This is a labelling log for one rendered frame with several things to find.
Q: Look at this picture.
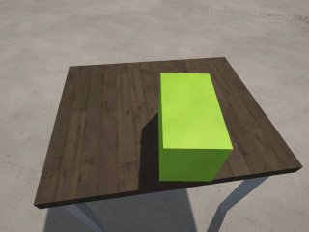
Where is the table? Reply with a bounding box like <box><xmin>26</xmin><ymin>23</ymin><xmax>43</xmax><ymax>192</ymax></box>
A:
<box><xmin>34</xmin><ymin>57</ymin><xmax>303</xmax><ymax>232</ymax></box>

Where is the carton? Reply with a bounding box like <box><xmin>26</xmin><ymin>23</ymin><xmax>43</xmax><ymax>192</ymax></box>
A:
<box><xmin>158</xmin><ymin>72</ymin><xmax>233</xmax><ymax>182</ymax></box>

